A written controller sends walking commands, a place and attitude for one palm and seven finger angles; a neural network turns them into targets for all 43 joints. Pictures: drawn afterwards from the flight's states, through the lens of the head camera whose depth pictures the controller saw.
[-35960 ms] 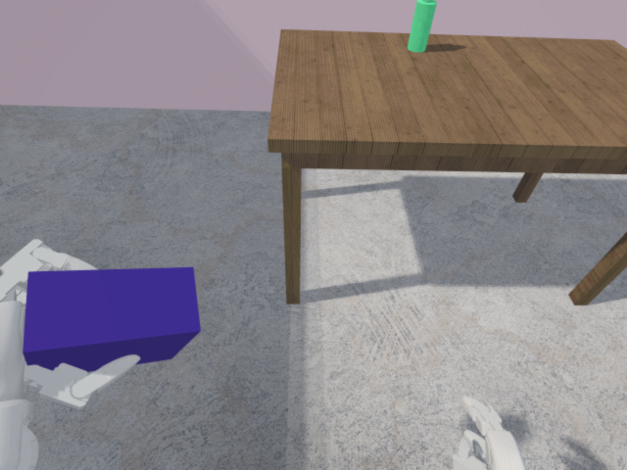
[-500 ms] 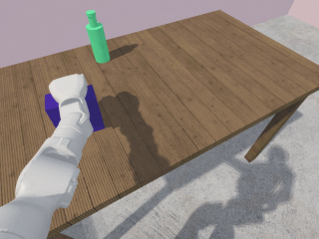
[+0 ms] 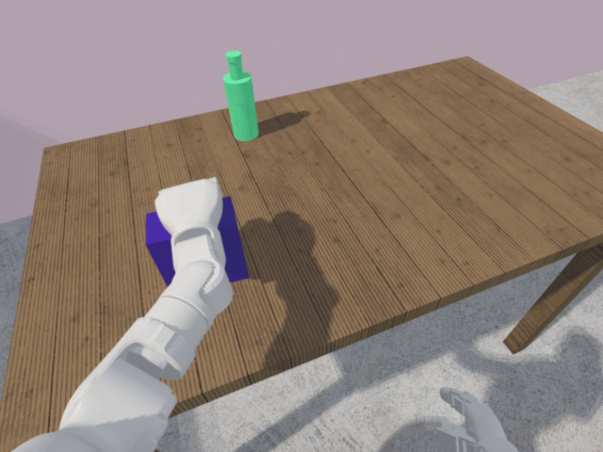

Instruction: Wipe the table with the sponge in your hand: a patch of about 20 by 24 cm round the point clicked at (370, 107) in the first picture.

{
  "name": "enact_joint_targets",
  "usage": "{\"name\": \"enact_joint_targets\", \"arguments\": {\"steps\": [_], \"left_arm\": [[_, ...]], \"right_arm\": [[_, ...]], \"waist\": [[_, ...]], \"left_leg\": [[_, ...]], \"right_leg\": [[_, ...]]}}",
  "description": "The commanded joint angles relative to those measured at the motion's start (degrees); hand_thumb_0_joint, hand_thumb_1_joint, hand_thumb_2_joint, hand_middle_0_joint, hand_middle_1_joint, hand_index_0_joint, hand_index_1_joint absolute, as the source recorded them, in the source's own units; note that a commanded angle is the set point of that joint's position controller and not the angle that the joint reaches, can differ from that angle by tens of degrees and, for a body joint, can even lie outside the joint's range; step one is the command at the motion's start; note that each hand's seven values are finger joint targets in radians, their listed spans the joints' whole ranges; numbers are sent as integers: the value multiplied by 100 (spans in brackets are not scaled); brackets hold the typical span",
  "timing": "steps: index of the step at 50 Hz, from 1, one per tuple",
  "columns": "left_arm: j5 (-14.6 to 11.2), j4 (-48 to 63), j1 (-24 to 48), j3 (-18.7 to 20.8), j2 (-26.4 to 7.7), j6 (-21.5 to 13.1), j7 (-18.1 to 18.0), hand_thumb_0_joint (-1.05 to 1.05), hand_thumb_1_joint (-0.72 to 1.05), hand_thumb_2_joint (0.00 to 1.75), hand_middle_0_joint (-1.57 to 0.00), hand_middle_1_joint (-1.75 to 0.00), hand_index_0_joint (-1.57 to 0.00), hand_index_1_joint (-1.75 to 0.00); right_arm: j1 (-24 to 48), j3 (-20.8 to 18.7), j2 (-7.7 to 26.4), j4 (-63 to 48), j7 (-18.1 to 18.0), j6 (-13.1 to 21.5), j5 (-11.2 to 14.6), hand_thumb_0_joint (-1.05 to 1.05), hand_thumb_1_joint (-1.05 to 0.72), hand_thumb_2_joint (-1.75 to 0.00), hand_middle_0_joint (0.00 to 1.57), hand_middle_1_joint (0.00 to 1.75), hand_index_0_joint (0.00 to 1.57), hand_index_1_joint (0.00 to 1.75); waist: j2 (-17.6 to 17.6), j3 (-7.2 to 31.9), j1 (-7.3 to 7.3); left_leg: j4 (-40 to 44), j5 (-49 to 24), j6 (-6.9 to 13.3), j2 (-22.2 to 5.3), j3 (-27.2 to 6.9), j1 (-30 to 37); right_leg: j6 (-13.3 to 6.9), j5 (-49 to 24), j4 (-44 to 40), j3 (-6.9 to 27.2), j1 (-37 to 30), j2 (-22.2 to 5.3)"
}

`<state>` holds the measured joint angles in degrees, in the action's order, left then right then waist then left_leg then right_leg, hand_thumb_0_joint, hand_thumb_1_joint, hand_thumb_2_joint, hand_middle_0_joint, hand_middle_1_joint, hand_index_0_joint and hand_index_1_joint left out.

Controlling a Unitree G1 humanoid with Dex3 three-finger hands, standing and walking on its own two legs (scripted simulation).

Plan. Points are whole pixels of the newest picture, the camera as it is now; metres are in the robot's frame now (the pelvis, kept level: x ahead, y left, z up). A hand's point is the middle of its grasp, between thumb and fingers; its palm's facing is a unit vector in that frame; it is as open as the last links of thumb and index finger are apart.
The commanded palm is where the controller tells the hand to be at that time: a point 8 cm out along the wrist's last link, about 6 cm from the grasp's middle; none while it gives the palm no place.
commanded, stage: wipe back along the third lane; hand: left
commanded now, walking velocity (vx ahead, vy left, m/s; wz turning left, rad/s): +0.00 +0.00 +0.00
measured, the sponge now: (204, 256) +0.39 +0.21 +0.02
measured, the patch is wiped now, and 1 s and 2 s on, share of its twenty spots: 0.90 0.95 0.95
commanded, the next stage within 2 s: slide back across to the middle lane in 0.82 s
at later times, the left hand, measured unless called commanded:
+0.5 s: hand (209, 256) +0.35 +0.17 +0.08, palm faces +0.03 -0.06 -1.00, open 10.5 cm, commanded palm +0.31 +0.15 +0.12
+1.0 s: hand (216, 277) +0.32 +0.15 +0.08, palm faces +0.05 -0.07 -1.00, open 10.5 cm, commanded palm +0.27 +0.15 +0.13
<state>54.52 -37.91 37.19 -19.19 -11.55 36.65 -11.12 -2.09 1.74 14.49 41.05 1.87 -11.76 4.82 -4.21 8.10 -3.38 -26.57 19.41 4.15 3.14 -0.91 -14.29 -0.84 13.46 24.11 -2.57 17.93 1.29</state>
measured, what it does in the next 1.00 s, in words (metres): stands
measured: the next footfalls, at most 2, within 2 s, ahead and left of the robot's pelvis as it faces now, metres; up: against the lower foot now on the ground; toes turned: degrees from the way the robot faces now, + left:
none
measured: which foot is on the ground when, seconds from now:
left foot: down 0.00-1.00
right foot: down 0.00-1.00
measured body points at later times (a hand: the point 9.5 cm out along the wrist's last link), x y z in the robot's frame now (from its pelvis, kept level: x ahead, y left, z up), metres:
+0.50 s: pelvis -0.02 -0.02 +0.00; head -0.03 -0.05 +0.45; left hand +0.34 +0.17 +0.14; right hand +0.17 -0.25 -0.10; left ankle -0.07 +0.07 -0.74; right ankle -0.02 -0.12 -0.74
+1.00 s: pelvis -0.03 -0.03 +0.00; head -0.05 -0.07 +0.45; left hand +0.31 +0.15 +0.13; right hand +0.22 -0.24 -0.08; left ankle -0.07 +0.07 -0.74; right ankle -0.02 -0.12 -0.74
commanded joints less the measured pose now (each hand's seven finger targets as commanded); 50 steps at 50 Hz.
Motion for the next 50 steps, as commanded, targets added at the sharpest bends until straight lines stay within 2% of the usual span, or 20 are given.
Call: {"name": "enact_joint_targets", "arguments": {"steps": [1, 2, 7, 10, 13, 14, 17, 20, 23, 26, 27, 30, 32, 34, 36, 37, 45, 46, 47, 50], "left_arm": [[-17, 798, 1336, -226, 3, 88, 333, 0, 10, 130, -120, -160, -120, -160], [-25, 877, 1311, 25, -249, 94, 339, 0, 10, 130, -120, -160, -120, -160], [-12, 1031, 1233, 150, -463, 152, 358, 0, 10, 130, -120, -160, -120, -160], [-8, 1037, 1168, 24, -360, 156, 358, 0, 10, 130, -120, -160, -120, -160], [-21, 1091, 1246, 199, -612, 172, 336, 0, 10, 130, -120, -160, -120, -160], [-5, 1052, 1247, 59, -448, 175, 342, 0, 10, 130, -120, -160, -120, -160], [-59, 1253, 780, 386, -745, 136, 349, 0, 10, 130, -120, -160, -120, -160], [-62, 1303, 649, 75, -398, 120, 347, 0, 10, 130, -120, -160, -120, -160], [-121, 1498, 413, 305, -669, 129, 330, 0, 10, 130, -120, -160, -120, -160], [-156, 1601, 264, -21, -269, 161, 340, 0, 10, 130, -120, -160, -120, -160], [-176, 1698, 206, 166, -458, 151, 337, 0, 10, 130, -120, -160, -120, -160], [-214, 1770, 172, -20, -279, 193, 318, 0, 10, 130, -120, -160, -120, -160], [-214, 1899, 21, 175, -476, 198, 321, 0, 10, 130, -120, -160, -120, -160], [-245, 1951, -34, -130, -152, 225, 337, 0, 10, 130, -120, -160, -120, -160], [-237, 2042, -274, -109, -140, 226, 340, 0, 10, 130, -120, -160, -120, -160], [-289, 2177, -422, 154, -394, 219, 331, 0, 10, 130, -120, -160, -120, -160], [-219, 2422, -301, -290, -46, 370, 361, 0, 10, 130, -120, -160, -120, -160], [-214, 2411, -229, -259, -80, 384, 361, 0, 10, 130, -120, -160, -120, -160], [-226, 2562, -240, 85, -442, 378, 345, 0, 10, 130, -120, -160, -120, -160], [-156, 2614, -221, 156, -559, 418, 325, 0, 10, 130, -120, -160, -120, -160]], "right_arm": [[769, -206, 667, -798, -54, 162, 10, 0, -90, -90, 20, 30, 20, 30], [845, -193, 676, -839, -69, 150, 4, 0, -90, -90, 20, 30, 20, 30], [996, -123, 658, -918, -126, 141, 26, 0, -90, -90, 20, 30, 20, 30], [1022, -98, 632, -937, -165, 164, 39, 0, -90, -90, 20, 30, 20, 30], [1082, -71, 632, -963, -211, 174, 55, 0, -90, -90, 20, 30, 20, 30], [1079, -71, 619, -959, -208, 186, 60, 0, -90, -90, 20, 30, 20, 30], [1131, -83, 650, -1056, -193, 224, 54, 0, -90, -90, 20, 30, 20, 30], [1101, -100, 641, -1044, -174, 262, 69, 0, -90, -90, 20, 30, 20, 30], [1200, -105, 668, -1085, -186, 281, 82, 0, -90, -90, 20, 30, 20, 30], [1201, -130, 647, -1087, -140, 344, 101, 0, -90, -90, 20, 30, 20, 30], [1247, -125, 661, -1107, -127, 348, 107, 0, -90, -90, 20, 30, 20, 30], [1267, -134, 650, -1082, -110, 380, 115, 0, -90, -90, 20, 30, 20, 30], [1326, -136, 664, -1108, -94, 390, 112, 0, -90, -90, 20, 30, 20, 30], [1351, -138, 639, -1103, -78, 403, 120, 0, -90, -90, 20, 30, 20, 30], [1364, -143, 639, -1123, -38, 413, 109, 0, -90, -90, 20, 30, 20, 30], [1446, -141, 640, -1171, -29, 407, 113, 0, -90, -90, 20, 30, 20, 30], [1567, -103, 600, -1141, 34, 370, 126, 0, -90, -90, 20, 30, 20, 30], [1541, -109, 591, -1131, 34, 381, 125, 0, -90, -90, 20, 30, 20, 30], [1603, -107, 599, -1166, 23, 374, 124, 0, -90, -90, 20, 30, 20, 30], [1611, -82, 579, -1151, -7, 391, 97, 0, -90, -90, 20, 30, 20, 30]], "waist": [[655, 1416, 216], [689, 1447, 141], [737, 1284, 109], [712, 1096, 121], [617, 994, 97], [553, 917, 126], [659, 1159, -24], [756, 1000, 63], [795, 981, -10], [758, 843, 26], [744, 865, -20], [764, 794, 16], [869, 890, -50], [870, 767, 20], [931, 824, -39], [912, 845, -105], [799, 551, 2], [811, 606, -7], [910, 705, -72], [820, 828, -101]], "left_leg": [[-7, -3857, -379, -374, -105, 606], [17, -3809, -361, -390, -109, 555], [169, -3027, -301, -318, -29, 358], [259, -2632, -275, -274, 11, 304], [367, -2270, -256, -263, 7, 229], [371, -2237, -258, -255, 22, 248], [397, -2228, -230, -237, 13, 182], [394, -2126, -221, -228, 38, 191], [462, -1908, -194, -217, 61, 122], [456, -1908, -188, -213, 61, 198], [492, -1882, -191, -228, 29, 168], [483, -1804, -175, -209, 74, 213], [486, -1835, -173, -208, 43, 179], [459, -1800, -160, -195, 96, 230], [449, -1866, -162, -191, 85, 228], [465, -1836, -161, -199, 66, 188], [448, -1837, -178, -199, 85, 293], [423, -1867, -169, -190, 90, 318], [464, -1804, -161, -196, 51, 271], [423, -1965, -151, -156, 105, 319]], "right_leg": [[-373, -2933, 270, -7, -1110, 0], [-394, -2899, 274, 30, -1167, 3], [-412, -2641, 193, 118, -1311, -20], [-398, -2370, 135, 116, -1294, -29], [-406, -1999, 55, 188, -1313, -39], [-412, -1949, 36, 169, -1235, -29], [-414, -2034, 8, 283, -1508, -29], [-391, -1979, -11, 255, -1429, -21], [-360, -1730, -75, 339, -1537, -37], [-365, -1700, -108, 284, -1387, -5], [-381, -1622, -120, 328, -1408, 7], [-353, -1574, -136, 303, -1391, 3], [-362, -1624, -127, 384, -1501, 15], [-333, -1630, -136, 333, -1436, 6], [-336, -1758, -99, 322, -1515, 11], [-342, -1713, -119, 394, -1575, 17], [-338, -1667, -91, 326, -1359, 30], [-335, -1729, -90, 330, -1388, 32], [-336, -1622, -115, 435, -1484, 46], [-335, -1954, -39, 439, -1696, 6]]}}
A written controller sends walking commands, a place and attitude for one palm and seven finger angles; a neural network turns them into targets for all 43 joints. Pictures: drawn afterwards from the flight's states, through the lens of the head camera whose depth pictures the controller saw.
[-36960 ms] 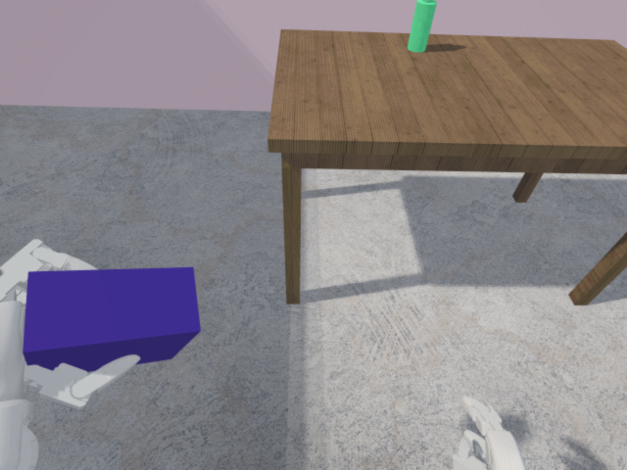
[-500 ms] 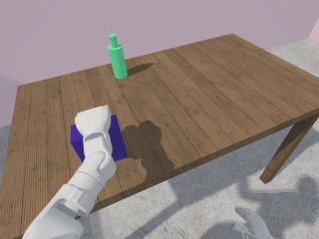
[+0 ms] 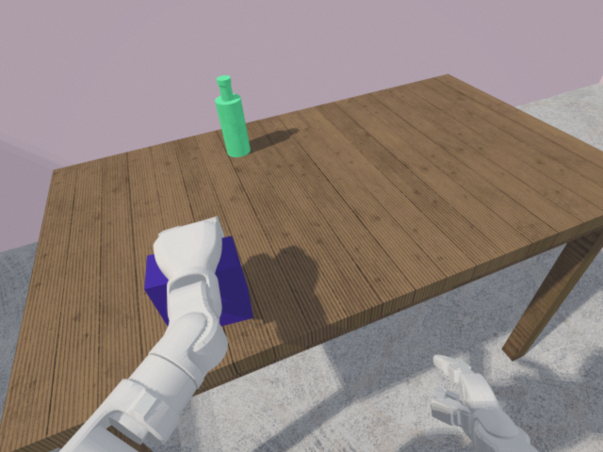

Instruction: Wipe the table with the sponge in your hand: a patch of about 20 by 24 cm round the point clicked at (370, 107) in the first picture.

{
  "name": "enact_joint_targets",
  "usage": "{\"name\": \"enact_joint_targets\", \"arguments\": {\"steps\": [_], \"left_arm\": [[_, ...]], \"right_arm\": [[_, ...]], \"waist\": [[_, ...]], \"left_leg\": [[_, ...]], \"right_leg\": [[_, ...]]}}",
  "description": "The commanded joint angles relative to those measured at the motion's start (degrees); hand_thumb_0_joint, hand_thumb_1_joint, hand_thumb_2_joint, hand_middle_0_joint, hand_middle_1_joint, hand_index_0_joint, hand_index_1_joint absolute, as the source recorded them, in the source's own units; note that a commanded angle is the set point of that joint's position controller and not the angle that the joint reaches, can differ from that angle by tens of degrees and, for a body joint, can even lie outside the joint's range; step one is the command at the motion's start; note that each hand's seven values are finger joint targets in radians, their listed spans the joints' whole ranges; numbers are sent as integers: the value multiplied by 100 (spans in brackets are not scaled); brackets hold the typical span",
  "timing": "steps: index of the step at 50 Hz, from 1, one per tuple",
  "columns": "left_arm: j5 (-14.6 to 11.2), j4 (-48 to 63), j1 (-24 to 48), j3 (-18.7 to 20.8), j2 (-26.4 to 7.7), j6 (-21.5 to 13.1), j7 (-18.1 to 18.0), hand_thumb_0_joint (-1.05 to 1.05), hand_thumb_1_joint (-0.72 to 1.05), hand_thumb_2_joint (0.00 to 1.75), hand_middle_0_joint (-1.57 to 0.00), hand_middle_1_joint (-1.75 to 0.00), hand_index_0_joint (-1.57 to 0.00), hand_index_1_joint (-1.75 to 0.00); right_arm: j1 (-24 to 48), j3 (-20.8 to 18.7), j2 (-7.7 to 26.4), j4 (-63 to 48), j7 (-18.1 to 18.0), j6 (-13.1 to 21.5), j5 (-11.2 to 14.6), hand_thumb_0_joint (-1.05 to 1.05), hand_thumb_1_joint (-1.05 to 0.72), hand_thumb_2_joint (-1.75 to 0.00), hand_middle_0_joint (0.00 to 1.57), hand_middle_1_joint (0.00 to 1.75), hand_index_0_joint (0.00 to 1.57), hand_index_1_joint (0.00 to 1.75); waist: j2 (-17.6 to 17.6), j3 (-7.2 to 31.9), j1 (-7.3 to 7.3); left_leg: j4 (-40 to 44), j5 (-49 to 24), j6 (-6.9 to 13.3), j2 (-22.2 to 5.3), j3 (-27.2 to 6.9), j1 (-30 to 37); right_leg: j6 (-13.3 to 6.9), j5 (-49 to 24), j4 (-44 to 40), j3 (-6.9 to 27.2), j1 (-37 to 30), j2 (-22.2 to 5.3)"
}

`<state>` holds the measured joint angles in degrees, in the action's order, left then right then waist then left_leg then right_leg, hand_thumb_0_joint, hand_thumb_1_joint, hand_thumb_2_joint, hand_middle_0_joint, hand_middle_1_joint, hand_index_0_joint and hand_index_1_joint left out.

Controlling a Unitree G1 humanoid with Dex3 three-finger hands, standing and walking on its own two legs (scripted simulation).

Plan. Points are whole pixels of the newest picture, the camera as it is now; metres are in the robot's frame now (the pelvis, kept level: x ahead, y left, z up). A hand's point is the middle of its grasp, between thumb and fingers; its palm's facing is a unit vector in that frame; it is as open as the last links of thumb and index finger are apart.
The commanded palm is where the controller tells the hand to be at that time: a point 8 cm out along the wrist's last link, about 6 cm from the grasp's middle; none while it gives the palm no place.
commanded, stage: slide back across to the middle lane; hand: left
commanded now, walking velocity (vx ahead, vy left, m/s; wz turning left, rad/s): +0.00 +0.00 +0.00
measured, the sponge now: (206, 296) +0.33 +0.20 +0.02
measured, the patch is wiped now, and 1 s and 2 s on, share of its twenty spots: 0.95 0.95 0.95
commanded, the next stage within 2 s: wipe forward along the middle lane in 0.56 s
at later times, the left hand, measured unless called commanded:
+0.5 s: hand (176, 280) +0.31 +0.22 +0.09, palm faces +0.10 -0.16 -0.98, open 10.5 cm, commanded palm +0.27 +0.23 +0.14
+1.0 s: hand (147, 280) +0.31 +0.27 +0.08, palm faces -0.02 -0.07 -1.00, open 10.4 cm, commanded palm +0.30 +0.26 +0.13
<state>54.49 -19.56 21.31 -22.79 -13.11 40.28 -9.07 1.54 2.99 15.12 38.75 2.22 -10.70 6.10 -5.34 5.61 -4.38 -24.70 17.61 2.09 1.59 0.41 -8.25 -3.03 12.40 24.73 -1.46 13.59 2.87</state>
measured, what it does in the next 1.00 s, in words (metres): stands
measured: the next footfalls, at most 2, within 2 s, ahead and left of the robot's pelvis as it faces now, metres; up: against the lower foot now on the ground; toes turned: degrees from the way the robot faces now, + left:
none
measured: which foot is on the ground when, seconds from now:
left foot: down 0.00-1.00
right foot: down 0.00-1.00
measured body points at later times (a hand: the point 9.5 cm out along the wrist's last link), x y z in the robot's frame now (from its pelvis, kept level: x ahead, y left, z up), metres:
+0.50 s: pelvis +0.00 +0.00 +0.00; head -0.02 -0.04 +0.45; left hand +0.30 +0.22 +0.14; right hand +0.24 -0.21 -0.08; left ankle -0.05 +0.10 -0.74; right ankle +0.01 -0.09 -0.74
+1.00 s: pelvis -0.01 +0.00 +0.00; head -0.02 -0.03 +0.45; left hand +0.31 +0.26 +0.14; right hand +0.21 -0.21 -0.09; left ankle -0.05 +0.10 -0.74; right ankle +0.01 -0.09 -0.74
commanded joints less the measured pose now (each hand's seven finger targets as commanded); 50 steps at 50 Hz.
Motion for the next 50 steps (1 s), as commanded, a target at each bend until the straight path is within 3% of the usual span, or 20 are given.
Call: {"name": "enact_joint_targets", "arguments": {"steps": [1, 2, 6, 7, 10, 12, 15, 17, 21, 25, 27, 31, 32, 35, 38, 40, 43, 46, 47, 50], "left_arm": [[-155, 790, 1227, 657, -547, 62, 131, 0, 10, 130, -120, -160, -120, -160], [-153, 918, 1231, 926, -848, 52, 140, 0, 10, 130, -120, -160, -120, -160], [12, 1171, 1241, 716, -758, 50, 227, 0, 10, 130, -120, -160, -120, -160], [31, 1319, 1111, 969, -1032, 42, 249, 0, 10, 130, -120, -160, -120, -160], [113, 1540, 939, 923, -1035, 6, 281, 0, 10, 130, -120, -160, -120, -160], [93, 1729, 748, 1263, -1391, -26, 315, 0, 10, 130, -120, -160, -120, -160], [56, 1801, 505, 1150, -1238, -56, 328, 0, 10, 130, -120, -160, -120, -160], [35, 2041, 273, 1387, -1450, -96, 347, 0, 10, 130, -120, -160, -120, -160], [-32, 2281, -168, 1347, -1383, -160, 347, 0, 10, 130, -120, -160, -120, -160], [-61, 2403, 44, 1445, -1552, -136, 373, 0, 10, 130, -120, -160, -120, -160], [-30, 2428, 126, 1795, -2008, -144, 380, 0, 10, 130, -120, -160, -120, -160], [-7, 2255, 75, 1647, -1881, -214, 474, 0, 10, 130, -120, -160, -120, -160], [7, 2320, 164, 1850, -2141, -242, 502, 0, 10, 130, -120, -160, -120, -160], [112, 2007, 347, 1570, -1896, -324, 590, 0, 10, 130, -120, -160, -120, -160], [116, 2007, 824, 1539, -1951, -487, 668, 0, 10, 130, -120, -160, -120, -160], [84, 1605, 898, 1433, -1800, -611, 697, 0, 10, 130, -120, -160, -120, -160], [163, 1425, 1301, 1705, -2139, -860, 648, 0, 10, 130, -120, -160, -120, -160], [168, 988, 1437, 1568, -1905, -1067, 614, 0, 10, 130, -120, -160, -120, -160], [165, 917, 1566, 1785, -2145, -1128, 586, 0, 10, 130, -120, -160, -120, -160], [193, 429, 1898, 1454, -1802, -1234, 550, 0, 10, 130, -120, -160, -120, -160]], "right_arm": [[1252, -192, 521, -918, -54, 280, -35, 0, -90, -90, 20, 30, 20, 30], [1297, -176, 539, -956, -73, 267, -51, 0, -90, -90, 20, 30, 20, 30], [1299, -152, 506, -985, -94, 292, -48, 0, -90, -90, 20, 30, 20, 30], [1342, -154, 510, -1037, -97, 297, -53, 0, -90, -90, 20, 30, 20, 30], [1289, -147, 501, -1051, -99, 341, -68, 0, -90, -90, 20, 30, 20, 30], [1337, -141, 525, -1088, -109, 344, -73, 0, -90, -90, 20, 30, 20, 30], [1283, -135, 520, -1065, -125, 377, -72, 0, -90, -90, 20, 30, 20, 30], [1322, -159, 540, -1112, -118, 395, -84, 0, -90, -90, 20, 30, 20, 30], [1265, -167, 543, -1101, -116, 436, -82, 0, -90, -90, 20, 30, 20, 30], [1281, -165, 574, -1072, -196, 433, -90, 0, -90, -90, 20, 30, 20, 30], [1326, -154, 618, -1053, -244, 440, -108, 0, -90, -90, 20, 30, 20, 30], [1264, -131, 595, -1025, -300, 505, -99, 0, -90, -90, 20, 30, 20, 30], [1293, -137, 615, -1039, -323, 518, -107, 0, -90, -90, 20, 30, 20, 30], [1188, -144, 608, -970, -353, 586, -98, 0, -90, -90, 20, 30, 20, 30], [1091, -161, 625, -977, -413, 645, -108, 0, -90, -90, 20, 30, 20, 30], [982, -165, 633, -900, -457, 664, -110, 0, -90, -90, 20, 30, 20, 30], [851, -174, 652, -874, -517, 721, -138, 0, -90, -90, 20, 30, 20, 30], [688, -196, 654, -790, -563, 749, -153, 0, -90, -90, 20, 30, 20, 30], [688, -186, 669, -801, -565, 766, -137, 0, -90, -90, 20, 30, 20, 30], [510, -208, 685, -696, -594, 779, -132, 0, -90, -90, 20, 30, 20, 30]], "waist": [[950, 1106, -43], [938, 1146, -94], [754, 1072, -55], [721, 1123, -110], [630, 1186, -124], [632, 1163, -190], [630, 1018, -156], [680, 1100, -222], [661, 1027, -198], [658, 772, -153], [559, 731, -195], [560, 667, -164], [522, 689, -163], [501, 643, -69], [455, 788, 14], [611, 573, 74], [558, 804, 41], [742, 750, 92], [756, 768, 80], [709, 703, 166]], "left_leg": [[258, -1839, 45, -4, -38, -277], [290, -1822, 48, -4, -67, -306], [279, -1975, 44, 8, -60, -210], [301, -1983, 53, 11, -90, -218], [262, -2181, 52, 22, -71, -134], [316, -2168, 47, 7, -124, -169], [323, -2158, 39, -1, -102, -157], [326, -2220, 46, 2, -131, -131], [306, -2361, 42, -4, -106, -90], [404, -2014, 72, -8, -126, -111], [442, -1874, 71, -1, -155, -113], [470, -1808, 71, 20, -155, -128], [481, -1716, 82, 21, -165, -111], [455, -1740, 79, 30, -180, -105], [440, -1635, 103, 29, -188, -59], [477, -1495, 93, 21, -191, -122], [464, -1481, 95, 24, -191, -135], [437, -1503, 67, 21, -179, -196], [463, -1416, 59, 15, -213, -250], [421, -1341, 37, 6, -167, -309]], "right_leg": [[-121, -1916, -86, 329, -1333, -154], [-130, -1867, -122, 439, -1394, -136], [-145, -2000, -82, 421, -1385, -149], [-159, -1949, -99, 508, -1444, -128], [-174, -2213, -24, 483, -1539, -133], [-188, -2136, -62, 589, -1580, -110], [-172, -2133, -57, 529, -1519, -109], [-185, -2168, -71, 624, -1599, -88], [-173, -2483, -22, 593, -1634, -98], [-154, -1885, -181, 631, -1466, -98], [-174, -1610, -245, 752, -1431, -78], [-157, -1465, -277, 659, -1406, -97], [-161, -1307, -335, 763, -1394, -87], [-165, -1317, -336, 643, -1262, -91], [-152, -1197, -359, 616, -1211, -112], [-134, -1040, -428, 553, -1042, -109], [-149, -989, -390, 535, -1092, -126], [-129, -1091, -381, 479, -972, -126], [-156, -977, -411, 596, -945, -94], [-121, -884, -379, 390, -751, -141]]}}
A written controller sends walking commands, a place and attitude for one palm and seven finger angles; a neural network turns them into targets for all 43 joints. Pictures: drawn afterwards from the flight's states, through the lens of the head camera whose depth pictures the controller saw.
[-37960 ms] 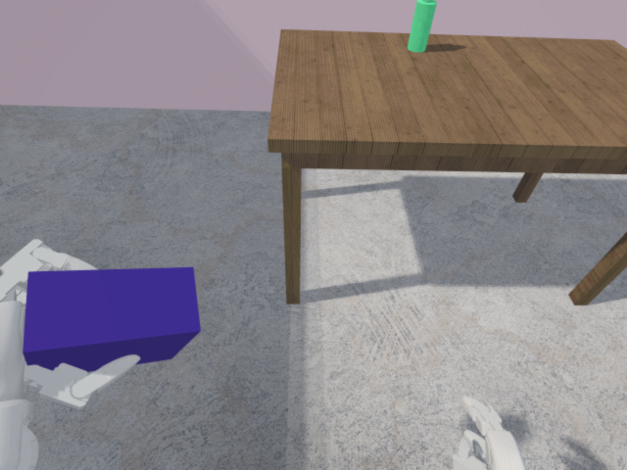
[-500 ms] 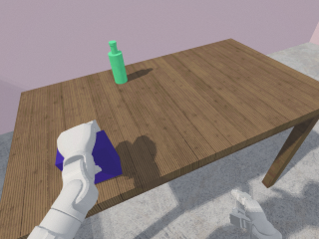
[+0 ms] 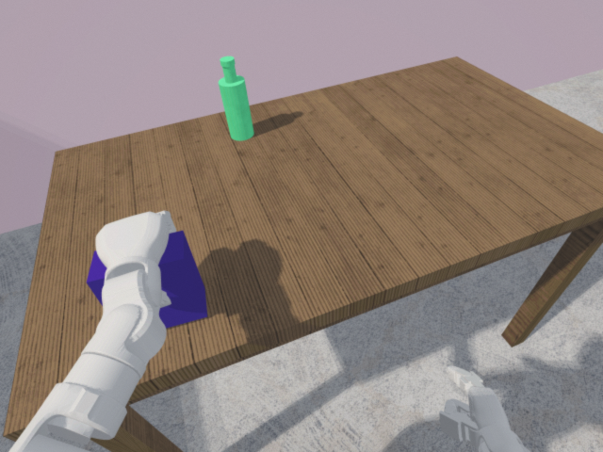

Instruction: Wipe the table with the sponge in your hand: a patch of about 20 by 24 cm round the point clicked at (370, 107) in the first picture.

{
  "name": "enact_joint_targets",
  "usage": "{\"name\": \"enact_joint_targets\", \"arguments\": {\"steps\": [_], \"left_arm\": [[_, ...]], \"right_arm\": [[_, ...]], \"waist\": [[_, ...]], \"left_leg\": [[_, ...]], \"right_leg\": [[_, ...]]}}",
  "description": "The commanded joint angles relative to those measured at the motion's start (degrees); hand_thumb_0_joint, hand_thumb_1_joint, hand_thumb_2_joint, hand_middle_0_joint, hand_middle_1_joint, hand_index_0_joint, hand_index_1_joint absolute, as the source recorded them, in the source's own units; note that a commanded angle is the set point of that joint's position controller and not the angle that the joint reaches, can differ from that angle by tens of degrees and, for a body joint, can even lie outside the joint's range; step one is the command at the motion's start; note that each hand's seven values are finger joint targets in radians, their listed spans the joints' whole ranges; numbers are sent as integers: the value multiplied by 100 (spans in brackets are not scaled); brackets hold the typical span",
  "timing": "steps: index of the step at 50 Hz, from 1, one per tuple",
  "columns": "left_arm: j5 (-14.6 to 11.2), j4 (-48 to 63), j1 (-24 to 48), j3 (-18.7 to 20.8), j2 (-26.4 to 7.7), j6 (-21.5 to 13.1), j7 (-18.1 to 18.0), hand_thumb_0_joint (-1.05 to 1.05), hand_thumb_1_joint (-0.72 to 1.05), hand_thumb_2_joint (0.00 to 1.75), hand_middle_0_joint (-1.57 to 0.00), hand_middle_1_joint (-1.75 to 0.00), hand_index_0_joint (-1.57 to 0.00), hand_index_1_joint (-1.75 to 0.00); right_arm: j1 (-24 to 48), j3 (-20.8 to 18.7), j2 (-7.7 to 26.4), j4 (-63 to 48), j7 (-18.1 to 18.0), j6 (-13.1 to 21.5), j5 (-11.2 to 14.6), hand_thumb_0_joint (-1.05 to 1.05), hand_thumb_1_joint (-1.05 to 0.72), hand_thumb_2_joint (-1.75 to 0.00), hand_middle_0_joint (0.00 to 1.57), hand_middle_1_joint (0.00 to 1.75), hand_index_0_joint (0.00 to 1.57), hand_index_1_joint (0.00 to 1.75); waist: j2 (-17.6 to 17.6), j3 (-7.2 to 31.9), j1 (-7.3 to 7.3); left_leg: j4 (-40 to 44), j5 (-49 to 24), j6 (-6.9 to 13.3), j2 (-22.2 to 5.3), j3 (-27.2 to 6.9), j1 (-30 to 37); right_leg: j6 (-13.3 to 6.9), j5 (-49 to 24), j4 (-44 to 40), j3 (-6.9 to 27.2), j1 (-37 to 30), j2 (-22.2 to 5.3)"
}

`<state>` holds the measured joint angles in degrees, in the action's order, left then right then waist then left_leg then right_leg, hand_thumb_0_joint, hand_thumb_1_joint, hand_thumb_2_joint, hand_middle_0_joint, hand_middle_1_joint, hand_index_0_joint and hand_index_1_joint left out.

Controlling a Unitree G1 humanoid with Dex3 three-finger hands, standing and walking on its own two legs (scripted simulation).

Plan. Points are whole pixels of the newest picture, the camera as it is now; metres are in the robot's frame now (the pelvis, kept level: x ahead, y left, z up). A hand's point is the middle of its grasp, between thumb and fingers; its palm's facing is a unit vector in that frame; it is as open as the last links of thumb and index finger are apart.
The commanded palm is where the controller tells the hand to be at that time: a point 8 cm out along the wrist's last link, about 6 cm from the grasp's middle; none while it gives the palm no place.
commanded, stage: wipe forward along the middle lane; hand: left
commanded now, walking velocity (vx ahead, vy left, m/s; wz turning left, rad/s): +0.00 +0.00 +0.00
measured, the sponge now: (158, 295) +0.31 +0.27 +0.02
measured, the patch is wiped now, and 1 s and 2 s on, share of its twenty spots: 0.95 0.95 0.95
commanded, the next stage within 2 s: slide back across to the first lane in 1.28 s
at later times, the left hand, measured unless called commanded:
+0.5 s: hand (153, 245) +0.37 +0.28 +0.08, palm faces -0.05 -0.03 -1.00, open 10.4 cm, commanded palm +0.35 +0.29 +0.11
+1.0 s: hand (149, 218) +0.42 +0.31 +0.08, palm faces -0.09 +0.01 -1.00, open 10.4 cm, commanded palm +0.41 +0.31 +0.12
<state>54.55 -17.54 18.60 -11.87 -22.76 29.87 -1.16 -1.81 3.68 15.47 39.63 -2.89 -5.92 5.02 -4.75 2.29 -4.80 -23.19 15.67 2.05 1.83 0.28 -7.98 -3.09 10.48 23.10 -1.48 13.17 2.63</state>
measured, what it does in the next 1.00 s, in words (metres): stands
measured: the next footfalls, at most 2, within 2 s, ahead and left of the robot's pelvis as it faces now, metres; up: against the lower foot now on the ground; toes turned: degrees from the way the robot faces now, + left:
none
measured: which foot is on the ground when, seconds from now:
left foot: down 0.00-1.00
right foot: down 0.00-1.00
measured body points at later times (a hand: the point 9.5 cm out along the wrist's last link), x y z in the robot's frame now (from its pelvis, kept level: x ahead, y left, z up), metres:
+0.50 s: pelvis -0.01 -0.01 +0.00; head +0.00 -0.04 +0.45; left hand +0.36 +0.28 +0.13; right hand +0.14 -0.27 -0.12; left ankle -0.04 +0.10 -0.74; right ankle +0.02 -0.09 -0.74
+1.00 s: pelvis -0.02 -0.01 -0.01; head +0.03 -0.03 +0.44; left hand +0.42 +0.30 +0.14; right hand +0.07 -0.28 -0.14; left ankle -0.04 +0.10 -0.74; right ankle +0.02 -0.09 -0.74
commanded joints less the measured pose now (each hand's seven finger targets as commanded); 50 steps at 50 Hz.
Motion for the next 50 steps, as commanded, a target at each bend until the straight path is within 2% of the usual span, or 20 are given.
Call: {"name": "enact_joint_targets", "arguments": {"steps": [1, 2, 6, 7, 11, 12, 13, 15, 17, 20, 23, 26, 27, 28, 32, 35, 38, 40, 48, 50], "left_arm": [[217, 27, 2065, 628, -1120, -214, -285, 0, 10, 130, -120, -160, -120, -160], [207, 36, 2075, 717, -1202, -244, -306, 0, 10, 130, -120, -160, -120, -160], [238, -439, 2382, 510, -1003, -355, -359, 0, 10, 130, -120, -160, -120, -160], [203, -471, 2294, 805, -1276, -400, -384, 0, 10, 130, -120, -160, -120, -160], [211, -906, 2290, 834, -1321, -557, -448, 0, 10, 130, -120, -160, -120, -160], [179, -916, 2315, 1055, -1568, -614, -461, 0, 10, 130, -120, -160, -120, -160], [198, -1063, 2484, 853, -1397, -650, -474, 0, 10, 130, -120, -160, -120, -160], [205, -1253, 2481, 875, -1447, -735, -498, 0, 10, 130, -120, -160, -120, -160], [258, -1333, 2627, 1160, -1817, -838, -526, 0, 10, 130, -120, -160, -120, -160], [273, -1613, 2837, 941, -1610, -949, -577, 0, 10, 130, -120, -160, -120, -160], [322, -1890, 3045, 1176, -1982, -1074, -636, 0, 10, 130, -120, -160, -120, -160], [339, -2206, 3300, 1105, -1948, -1221, -693, 0, 10, 130, -120, -160, -120, -160], [318, -2222, 3280, 1337, -2185, -1280, -717, 0, 10, 130, -120, -160, -120, -160], [343, -2319, 3465, 1223, -2161, -1325, -736, 0, 10, 130, -120, -160, -120, -160], [415, -2658, 3727, 1373, -2403, -1497, -797, 0, 10, 130, -120, -160, -120, -160], [483, -2896, 4026, 1115, -2209, -1573, -839, 0, 10, 130, -120, -160, -120, -160], [519, -3143, 4262, 1331, -2560, -1631, -892, 0, 10, 130, -120, -160, -120, -160], [454, -3260, 4319, 1200, -2393, -1657, -917, 0, 10, 130, -120, -160, -120, -160], [460, -3631, 4776, 1366, -2796, -1784, -940, 0, 10, 130, -120, -160, -120, -160], [485, -3773, 4879, 1276, -2779, -1785, -910, 0, 10, 130, -120, -160, -120, -160]], "right_arm": [[813, -305, 682, -751, -80, 292, -29, 0, -90, -90, 20, 30, 20, 30], [862, -290, 676, -817, -79, 296, -28, 0, -90, -90, 20, 30, 20, 30], [642, -323, 705, -727, -88, 275, -25, 0, -90, -90, 20, 30, 20, 30], [645, -320, 712, -773, -87, 287, -24, 0, -90, -90, 20, 30, 20, 30], [443, -371, 754, -684, -105, 271, -31, 0, -90, -90, 20, 30, 20, 30], [453, -359, 772, -713, -101, 277, -17, 0, -90, -90, 20, 30, 20, 30], [391, -369, 765, -674, -116, 277, -20, 0, -90, -90, 20, 30, 20, 30], [288, -382, 790, -660, -113, 287, -16, 0, -90, -90, 20, 30, 20, 30], [249, -391, 822, -640, -115, 279, -20, 0, -90, -90, 20, 30, 20, 30], [100, -423, 807, -608, -117, 298, -6, 0, -90, -90, 20, 30, 20, 30], [-5, -438, 841, -559, -133, 305, -6, 0, -90, -90, 20, 30, 20, 30], [-142, -451, 852, -507, -128, 324, -4, 0, -90, -90, 20, 30, 20, 30], [-141, -464, 850, -518, -127, 328, -6, 0, -90, -90, 20, 30, 20, 30], [-196, -452, 847, -506, -135, 327, -2, 0, -90, -90, 20, 30, 20, 30], [-357, -477, 886, -429, -117, 330, -7, 0, -90, -90, 20, 30, 20, 30], [-502, -483, 877, -382, -98, 341, -12, 0, -90, -90, 20, 30, 20, 30], [-645, -505, 911, -307, -97, 336, -14, 0, -90, -90, 20, 30, 20, 30], [-698, -498, 894, -297, -86, 352, -12, 0, -90, -90, 20, 30, 20, 30], [-986, -530, 966, -171, -78, 360, -15, 0, -90, -90, 20, 30, 20, 30], [-1027, -517, 974, -147, -64, 359, -7, 0, -90, -90, 20, 30, 20, 30]], "waist": [[590, 1121, 139], [568, 1186, 92], [701, 1164, 221], [723, 1238, 145], [824, 1281, 203], [806, 1292, 155], [811, 1248, 261], [817, 1160, 267], [642, 1256, 221], [747, 1189, 343], [702, 1227, 354], [736, 1181, 437], [683, 1305, 350], [642, 1299, 432], [669, 1428, 474], [612, 1401, 598], [601, 1584, 619], [577, 1550, 655], [660, 1917, 758], [550, 1769, 804]], "left_leg": [[251, -1172, 30, -16, -156, -370], [281, -1170, 33, 3, -166, -424], [199, -1124, 32, -13, -126, -541], [233, -1080, 40, -14, -151, -610], [145, -1041, 52, 10, -86, -775], [180, -986, 48, 7, -119, -849], [134, -887, 63, 13, -75, -888], [126, -823, 64, 15, -78, -981], [133, -824, 52, 21, -93, -1048], [66, -653, 77, 29, -57, -1128], [45, -473, 84, 43, -55, -1257], [13, -359, 82, 37, -46, -1371], [10, -351, 82, 44, -41, -1406], [-14, -299, 88, 53, -27, -1460], [-55, -321, 88, 48, -36, -1580], [-117, -316, 98, 34, -28, -1603], [-163, -301, 110, 34, -23, -1699], [-171, -291, 105, 25, -9, -1734], [-238, -499, 126, -4, 0, -1843], [-228, -414, 122, -7, -2, -1872]], "right_leg": [[-126, -726, -203, 423, -755, -122], [-144, -726, -232, 516, -826, -110], [-94, -798, -185, 398, -707, -149], [-110, -739, -202, 494, -792, -134], [-55, -863, -158, 435, -831, -169], [-74, -775, -179, 538, -857, -156], [-31, -676, -164, 474, -786, -182], [-24, -632, -172, 456, -717, -177], [-50, -618, -154, 538, -739, -174], [1, -465, -170, 481, -610, -190], [13, -187, -185, 523, -577, -199], [28, -100, -197, 523, -454, -205], [27, -57, -208, 584, -541, -209], [46, -17, -188, 579, -529, -227], [47, -110, -176, 622, -511, -221], [58, -175, -133, 547, -349, -221], [75, -145, -124, 607, -409, -229], [87, -218, -128, 577, -381, -239], [127, -693, -59, 618, -579, -259], [123, -584, -89, 598, -432, -250]]}}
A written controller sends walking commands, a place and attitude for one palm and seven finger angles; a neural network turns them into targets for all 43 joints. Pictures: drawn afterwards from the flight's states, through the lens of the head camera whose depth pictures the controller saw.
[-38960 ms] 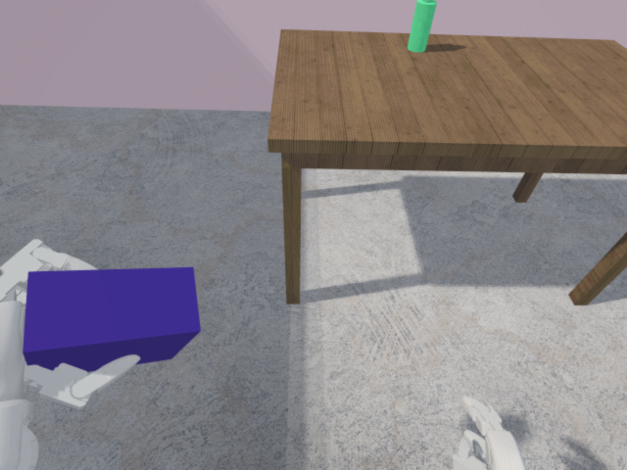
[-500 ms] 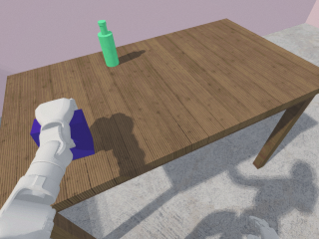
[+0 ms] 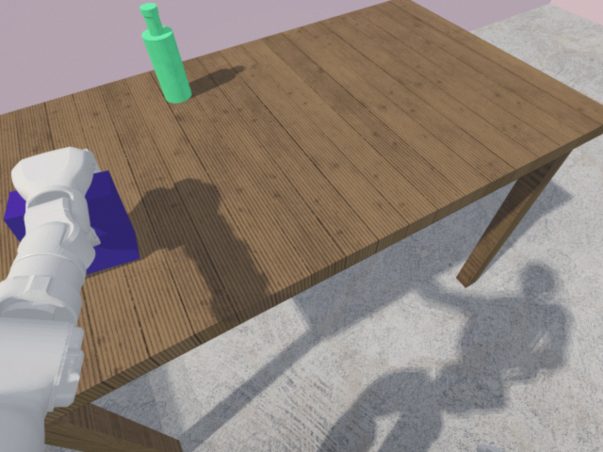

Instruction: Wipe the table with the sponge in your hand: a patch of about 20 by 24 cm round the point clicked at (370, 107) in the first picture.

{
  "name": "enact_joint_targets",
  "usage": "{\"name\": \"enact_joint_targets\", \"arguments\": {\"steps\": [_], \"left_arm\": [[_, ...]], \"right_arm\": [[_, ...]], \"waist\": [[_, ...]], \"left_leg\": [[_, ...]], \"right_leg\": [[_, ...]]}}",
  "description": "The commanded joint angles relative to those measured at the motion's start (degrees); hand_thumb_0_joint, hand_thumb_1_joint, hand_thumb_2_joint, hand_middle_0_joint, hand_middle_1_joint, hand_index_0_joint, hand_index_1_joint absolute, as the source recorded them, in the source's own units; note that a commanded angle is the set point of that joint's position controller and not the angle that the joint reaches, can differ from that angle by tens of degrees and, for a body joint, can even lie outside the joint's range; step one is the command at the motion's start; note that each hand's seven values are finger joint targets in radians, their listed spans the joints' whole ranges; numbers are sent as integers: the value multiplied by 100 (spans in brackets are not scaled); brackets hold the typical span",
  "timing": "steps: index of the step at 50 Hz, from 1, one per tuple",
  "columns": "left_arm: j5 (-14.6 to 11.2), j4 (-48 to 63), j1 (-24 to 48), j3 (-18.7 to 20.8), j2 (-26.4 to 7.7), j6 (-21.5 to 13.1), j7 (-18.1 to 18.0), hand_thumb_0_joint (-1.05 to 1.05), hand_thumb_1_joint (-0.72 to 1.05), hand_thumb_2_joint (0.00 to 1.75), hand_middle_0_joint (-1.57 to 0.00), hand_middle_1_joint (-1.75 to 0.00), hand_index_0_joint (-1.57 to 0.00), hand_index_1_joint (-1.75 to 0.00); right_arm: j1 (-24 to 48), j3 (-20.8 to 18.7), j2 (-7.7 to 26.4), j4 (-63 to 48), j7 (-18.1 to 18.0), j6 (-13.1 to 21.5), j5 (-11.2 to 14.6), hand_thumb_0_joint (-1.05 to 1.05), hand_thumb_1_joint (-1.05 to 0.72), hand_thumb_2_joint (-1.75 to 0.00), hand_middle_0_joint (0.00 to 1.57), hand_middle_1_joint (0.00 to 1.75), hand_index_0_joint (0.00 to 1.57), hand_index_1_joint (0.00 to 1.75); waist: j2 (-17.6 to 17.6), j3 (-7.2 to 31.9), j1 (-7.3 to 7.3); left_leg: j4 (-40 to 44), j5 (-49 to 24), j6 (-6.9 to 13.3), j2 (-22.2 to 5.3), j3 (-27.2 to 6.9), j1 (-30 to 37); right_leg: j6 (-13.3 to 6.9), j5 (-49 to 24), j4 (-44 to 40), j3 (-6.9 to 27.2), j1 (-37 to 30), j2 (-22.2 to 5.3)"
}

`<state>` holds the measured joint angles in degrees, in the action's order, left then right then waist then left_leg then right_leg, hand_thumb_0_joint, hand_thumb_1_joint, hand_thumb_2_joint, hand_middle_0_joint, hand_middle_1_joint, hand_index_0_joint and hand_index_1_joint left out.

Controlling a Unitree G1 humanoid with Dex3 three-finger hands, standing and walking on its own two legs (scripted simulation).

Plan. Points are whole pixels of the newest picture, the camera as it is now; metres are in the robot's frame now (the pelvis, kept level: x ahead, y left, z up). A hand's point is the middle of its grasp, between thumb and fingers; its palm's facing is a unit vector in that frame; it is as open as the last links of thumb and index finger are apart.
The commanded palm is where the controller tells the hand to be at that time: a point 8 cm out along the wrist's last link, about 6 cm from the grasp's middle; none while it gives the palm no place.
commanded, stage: wipe forward along the middle lane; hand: left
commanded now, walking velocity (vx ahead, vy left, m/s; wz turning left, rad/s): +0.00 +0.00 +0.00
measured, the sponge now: (86, 238) +0.41 +0.33 +0.03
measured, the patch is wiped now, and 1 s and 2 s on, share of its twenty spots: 0.95 0.95 0.95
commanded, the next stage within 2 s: slide back across to the first lane in 0.28 s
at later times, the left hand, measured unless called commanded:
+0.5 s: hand (64, 183) +0.47 +0.36 +0.09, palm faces -0.08 -0.02 -1.00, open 10.4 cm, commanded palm +0.45 +0.36 +0.14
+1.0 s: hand (16, 198) +0.44 +0.41 +0.09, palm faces -0.08 -0.03 -1.00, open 10.4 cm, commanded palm +0.42 +0.41 +0.15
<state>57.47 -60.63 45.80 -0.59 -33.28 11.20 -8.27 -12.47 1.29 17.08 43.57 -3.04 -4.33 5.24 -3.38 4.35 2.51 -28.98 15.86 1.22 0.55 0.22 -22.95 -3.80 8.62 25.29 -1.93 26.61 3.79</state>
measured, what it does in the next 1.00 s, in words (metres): shifts its weight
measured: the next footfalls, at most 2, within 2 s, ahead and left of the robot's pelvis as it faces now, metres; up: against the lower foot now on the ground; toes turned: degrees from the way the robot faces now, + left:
none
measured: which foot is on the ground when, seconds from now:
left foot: down 0.00-1.00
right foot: down 0.00-1.00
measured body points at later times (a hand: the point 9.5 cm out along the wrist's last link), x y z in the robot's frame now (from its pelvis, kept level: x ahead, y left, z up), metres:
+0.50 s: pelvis +0.02 +0.03 +0.00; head +0.09 +0.03 +0.45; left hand +0.47 +0.35 +0.14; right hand +0.08 -0.24 -0.13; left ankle -0.02 +0.11 -0.74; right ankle +0.04 -0.08 -0.74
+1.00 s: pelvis +0.04 +0.05 +0.00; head +0.09 +0.05 +0.45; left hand +0.44 +0.41 +0.15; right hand +0.17 -0.20 -0.12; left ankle -0.02 +0.11 -0.74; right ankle +0.04 -0.08 -0.74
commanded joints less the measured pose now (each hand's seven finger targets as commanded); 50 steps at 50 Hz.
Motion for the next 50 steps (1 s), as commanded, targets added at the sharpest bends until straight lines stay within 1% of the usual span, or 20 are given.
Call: {"name": "enact_joint_targets", "arguments": {"steps": [1, 2, 5, 8, 11, 13, 18, 21, 22, 23, 24, 26, 27, 31, 34, 36, 39, 41, 47, 50], "left_arm": [[210, 451, 2190, 250, -1873, 81, -195, 0, 10, 130, -120, -160, -120, -160], [235, 462, 2251, 410, -2100, 44, -184, 0, 10, 130, -120, -160, -120, -160], [275, 389, 2212, 179, -1834, -4, -151, 0, 10, 130, -120, -160, -120, -160], [308, 263, 2247, 347, -2084, -53, -137, 0, 10, 130, -120, -160, -120, -160], [326, 206, 2416, 217, -1964, -76, -138, 0, 10, 130, -120, -160, -120, -160], [367, 200, 2536, 335, -2109, -119, -164, 0, 10, 130, -120, -160, -120, -160], [405, 107, 2565, 152, -1831, -136, -204, 0, 10, 130, -120, -160, -120, -160], [355, 353, 2363, 406, -2019, -165, -243, 0, 10, 130, -120, -160, -120, -160], [327, 483, 2284, 656, -2266, -201, -250, 0, 10, 130, -120, -160, -120, -160], [341, 619, 2269, 624, -2258, -213, -260, 0, 10, 130, -120, -160, -120, -160], [318, 598, 2191, 466, -2017, -186, -258, 0, 10, 130, -120, -160, -120, -160], [287, 669, 2090, 422, -1922, -140, -252, 0, 10, 130, -120, -160, -120, -160], [301, 755, 2092, 695, -2252, -131, -257, 0, 10, 130, -120, -160, -120, -160], [376, 882, 1959, 386, -1875, 22, -214, 0, 10, 130, -120, -160, -120, -160], [365, 997, 1857, 482, -1969, 78, -141, 0, 10, 130, -120, -160, -120, -160], [322, 1169, 1928, 334, -1765, 86, -84, 0, 10, 130, -120, -160, -120, -160], [258, 1314, 1540, 623, -2058, 59, -10, 0, 10, 130, -120, -160, -120, -160], [234, 1398, 1531, 604, -2043, 48, 47, 0, 10, 130, -120, -160, -120, -160], [268, 1760, 1479, 594, -2101, -114, 279, 0, 10, 130, -120, -160, -120, -160], [308, 1760, 1598, 560, -2187, -204, 374, 0, 10, 130, -120, -160, -120, -160]], "right_arm": [[-11, -286, 833, -502, -52, 193, -35, 0, -90, -90, 20, 30, 20, 30], [-25, -295, 859, -485, -53, 197, -42, 0, -90, -90, 20, 30, 20, 30], [-143, -305, 831, -505, -32, 183, -48, 0, -90, -90, 20, 30, 20, 30], [-243, -316, 881, -474, -22, 159, -58, 0, -90, -90, 20, 30, 20, 30], [-334, -326, 881, -444, -18, 151, -57, 0, -90, -90, 20, 30, 20, 30], [-428, -358, 910, -392, -12, 145, -77, 0, -90, -90, 20, 30, 20, 30], [-561, -385, 889, -380, 33, 123, -101, 0, -90, -90, 20, 30, 20, 30], [-548, -413, 866, -436, 66, 91, -121, 0, -90, -90, 20, 30, 20, 30], [-511, -422, 876, -459, 73, 75, -126, 0, -90, -90, 20, 30, 20, 30], [-512, -426, 861, -486, 79, 52, -120, 0, -90, -90, 20, 30, 20, 30], [-459, -423, 834, -507, 97, 41, -111, 0, -90, -90, 20, 30, 20, 30], [-377, -421, 846, -517, 123, 44, -95, 0, -90, -90, 20, 30, 20, 30], [-317, -405, 872, -516, 121, 29, -96, 0, -90, -90, 20, 30, 20, 30], [-228, -414, 832, -544, 165, 25, -89, 0, -90, -90, 20, 30, 20, 30], [-162, -407, 846, -558, 188, -7, -91, 0, -90, -90, 20, 30, 20, 30], [-119, -415, 826, -590, 181, -7, -99, 0, -90, -90, 20, 30, 20, 30], [-36, -395, 840, -644, 180, -49, -108, 0, -90, -90, 20, 30, 20, 30], [16, -390, 851, -661, 168, -66, -99, 0, -90, -90, 20, 30, 20, 30], [140, -361, 849, -755, 147, -88, -96, 0, -90, -90, 20, 30, 20, 30], [57, -371, 876, -710, 118, -95, -104, 0, -90, -90, 20, 30, 20, 30]], "waist": [[523, 1559, 85], [431, 1680, 50], [296, 1776, 68], [308, 1812, 69], [290, 1754, 137], [288, 1857, 167], [173, 1912, 173], [67, 2276, -4], [32, 2513, -117], [-57, 2580, -119], [-57, 2347, -88], [-5, 2050, -99], [20, 2132, -193], [-155, 1847, -188], [-195, 1910, -278], [-102, 1939, -239], [-102, 2108, -392], [40, 1956, -353], [-198, 1894, -385], [-167, 1751, -294]], "left_leg": [[354, -406, 210, 110, 2, -410], [347, -566, 209, 104, -9, -403], [319, -721, 204, 118, 4, -325], [301, -860, 203, 96, -31, -297], [299, -889, 201, 83, -53, -240], [248, -1119, 205, 55, -72, -133], [196, -1500, 155, 21, -132, 46], [167, -1830, 145, 26, -124, 197], [162, -2121, 136, 25, -130, 273], [146, -2295, 113, 30, -140, 350], [170, -2266, 108, 29, -145, 372], [243, -2202, 109, -5, -185, 432], [292, -2392, 83, -21, -241, 473], [317, -2603, 9, -41, -289, 721], [339, -3004, -91, -91, -390, 936], [332, -3069, -102, -117, -410, 1064], [338, -3438, -126, -99, -380, 1118], [370, -3291, -95, -81, -353, 1055], [418, -3615, -112, -82, -398, 1242], [385, -3402, -93, -72, -407, 1277]], "right_leg": [[200, -361, -327, 656, -1790, -367], [181, -555, -293, 667, -1866, -361], [163, -776, -221, 578, -1835, -345], [151, -914, -182, 539, -1787, -316], [139, -875, -191, 486, -1602, -290], [126, -1063, -132, 448, -1542, -272], [82, -1223, -32, 327, -1324, -216], [52, -1518, 19, 334, -1609, -208], [29, -1796, 50, 357, -1828, -217], [31, -1908, 104, 330, -1877, -211], [32, -1812, 65, 290, -1773, -197], [33, -1592, -3, 238, -1630, -184], [0, -1636, 12, 223, -1733, -184], [-18, -1433, -18, 139, -1489, -159], [-39, -1395, 1, 106, -1477, -155], [-30, -1402, -23, 101, -1457, -158], [-44, -1695, -26, 134, -1778, -176], [-30, -1741, -80, 139, -1826, -189], [-71, -1775, -149, 147, -1822, -208], [-72, -1662, -178, 120, -1712, -205]]}}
